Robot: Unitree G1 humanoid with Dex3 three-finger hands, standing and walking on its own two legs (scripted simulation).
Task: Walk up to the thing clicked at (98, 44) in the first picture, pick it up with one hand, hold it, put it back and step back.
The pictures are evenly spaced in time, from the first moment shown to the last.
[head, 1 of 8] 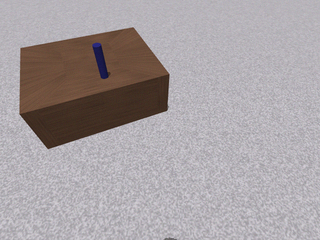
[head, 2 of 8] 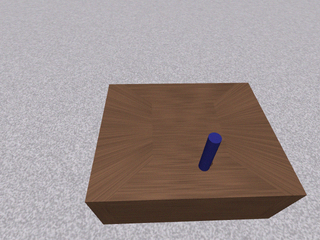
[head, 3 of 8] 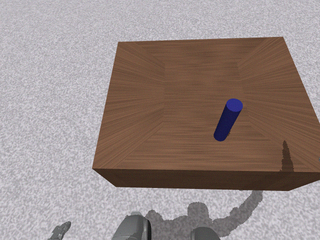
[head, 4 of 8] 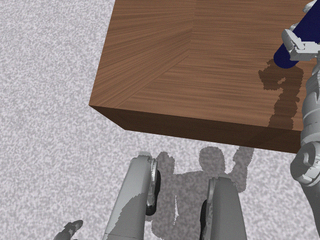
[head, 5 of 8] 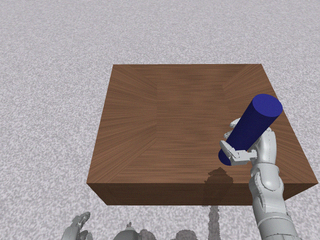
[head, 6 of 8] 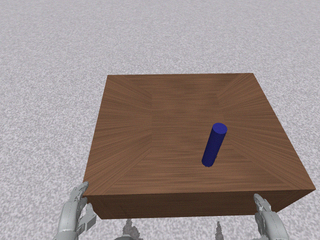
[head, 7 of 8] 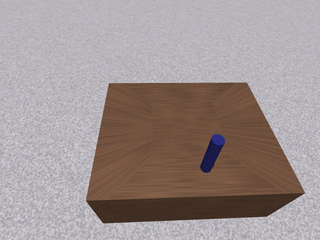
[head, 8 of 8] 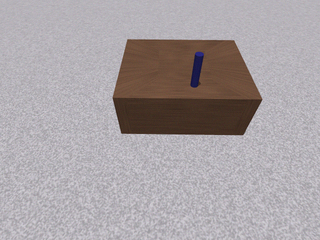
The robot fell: no
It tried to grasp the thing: yes
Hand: right
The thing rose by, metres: 0.32
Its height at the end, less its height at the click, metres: +0.00
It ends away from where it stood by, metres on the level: 0.02
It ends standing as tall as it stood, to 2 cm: yes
